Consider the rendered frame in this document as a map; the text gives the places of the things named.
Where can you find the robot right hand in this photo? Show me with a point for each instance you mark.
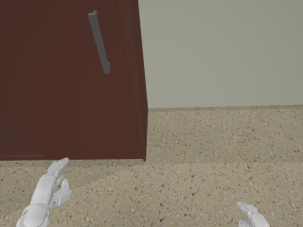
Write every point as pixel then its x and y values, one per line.
pixel 257 220

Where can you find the robot left hand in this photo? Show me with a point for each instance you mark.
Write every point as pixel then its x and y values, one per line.
pixel 46 186

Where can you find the wardrobe door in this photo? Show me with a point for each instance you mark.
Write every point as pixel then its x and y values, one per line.
pixel 12 142
pixel 52 85

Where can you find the handle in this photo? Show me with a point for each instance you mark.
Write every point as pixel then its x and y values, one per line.
pixel 93 19

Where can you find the left robot forearm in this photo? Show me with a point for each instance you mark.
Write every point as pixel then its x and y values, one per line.
pixel 35 215

